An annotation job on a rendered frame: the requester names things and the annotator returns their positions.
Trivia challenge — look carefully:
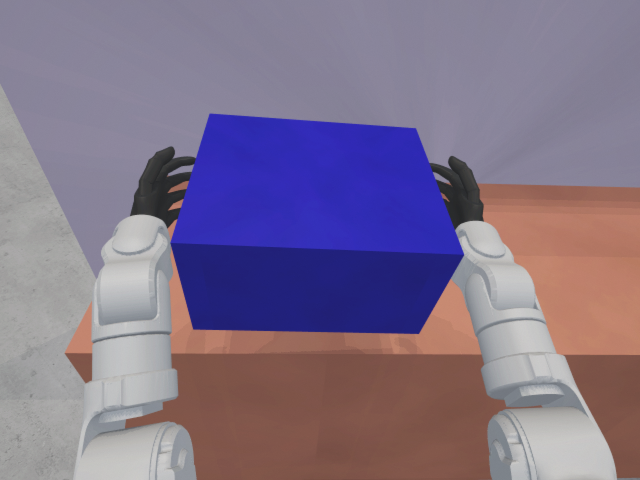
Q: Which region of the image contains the right robot hand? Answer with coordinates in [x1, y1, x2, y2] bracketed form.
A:
[429, 156, 484, 230]

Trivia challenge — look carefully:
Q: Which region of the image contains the left robot upper arm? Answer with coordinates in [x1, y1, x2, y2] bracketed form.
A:
[75, 421, 197, 480]

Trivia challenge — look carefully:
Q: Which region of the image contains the pedestal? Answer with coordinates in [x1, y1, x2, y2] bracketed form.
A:
[65, 176, 640, 480]

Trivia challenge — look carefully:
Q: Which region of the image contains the right robot upper arm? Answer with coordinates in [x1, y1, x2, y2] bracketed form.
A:
[487, 406, 615, 480]

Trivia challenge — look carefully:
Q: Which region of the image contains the robot right forearm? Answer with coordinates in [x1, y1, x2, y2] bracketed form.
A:
[451, 221, 617, 480]

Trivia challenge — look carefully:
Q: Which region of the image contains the carton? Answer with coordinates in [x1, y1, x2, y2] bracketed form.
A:
[170, 114, 464, 334]

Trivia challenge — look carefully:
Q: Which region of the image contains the robot left forearm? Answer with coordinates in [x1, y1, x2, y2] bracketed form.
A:
[73, 215, 178, 480]

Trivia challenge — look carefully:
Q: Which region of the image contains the left robot hand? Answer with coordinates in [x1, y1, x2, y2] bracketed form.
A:
[130, 146, 196, 229]

